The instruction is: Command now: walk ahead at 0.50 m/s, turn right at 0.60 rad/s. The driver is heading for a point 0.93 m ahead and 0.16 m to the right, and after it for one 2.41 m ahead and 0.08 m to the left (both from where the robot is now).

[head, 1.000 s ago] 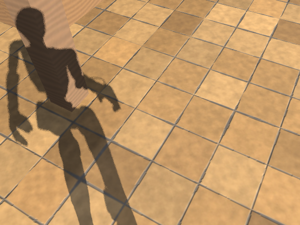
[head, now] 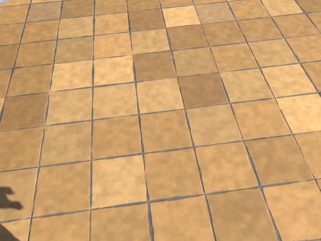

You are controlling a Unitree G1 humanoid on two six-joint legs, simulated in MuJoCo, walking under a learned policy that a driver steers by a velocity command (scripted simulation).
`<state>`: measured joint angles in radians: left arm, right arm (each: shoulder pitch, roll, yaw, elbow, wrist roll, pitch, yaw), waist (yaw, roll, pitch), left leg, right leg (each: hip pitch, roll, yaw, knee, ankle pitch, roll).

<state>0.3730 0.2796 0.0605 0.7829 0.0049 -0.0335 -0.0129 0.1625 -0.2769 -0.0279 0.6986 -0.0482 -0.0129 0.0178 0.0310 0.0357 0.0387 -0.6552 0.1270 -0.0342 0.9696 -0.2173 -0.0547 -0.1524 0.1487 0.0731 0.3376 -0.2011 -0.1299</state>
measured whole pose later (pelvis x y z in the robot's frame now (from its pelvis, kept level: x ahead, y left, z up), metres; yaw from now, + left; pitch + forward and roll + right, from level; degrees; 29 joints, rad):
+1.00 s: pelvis +0.50 -0.12 +0.00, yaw -30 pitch +0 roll +0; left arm 0.33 0.24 0.04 0.83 0.01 -0.05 -0.01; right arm 0.24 -0.27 -0.03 0.78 -0.03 -0.02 0.03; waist 0.00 0.04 0.04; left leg -0.58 0.12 0.01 1.04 -0.24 0.00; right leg -0.13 0.11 -0.04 0.30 -0.18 -0.12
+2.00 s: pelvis +1.03 -0.31 +0.00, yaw +2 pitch +1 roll -1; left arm 0.22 0.26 0.02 0.76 0.03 -0.08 0.01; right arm 0.29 -0.32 -0.07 0.78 -0.03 -0.01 0.03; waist -0.02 0.05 0.03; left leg -0.46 -0.02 -0.04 1.13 -0.34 0.06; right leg -0.25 0.01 -0.08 0.43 -0.19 -0.03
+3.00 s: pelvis +1.23 -0.31 +0.00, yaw +31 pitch +0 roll +1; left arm 0.23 0.23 0.02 0.76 0.02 0.01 0.03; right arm 0.23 -0.28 -0.07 0.78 -0.02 0.05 0.00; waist 0.00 0.05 0.03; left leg -0.39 -0.13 -0.15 0.86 -0.40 -0.02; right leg -0.20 0.02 0.01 0.43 -0.23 -0.05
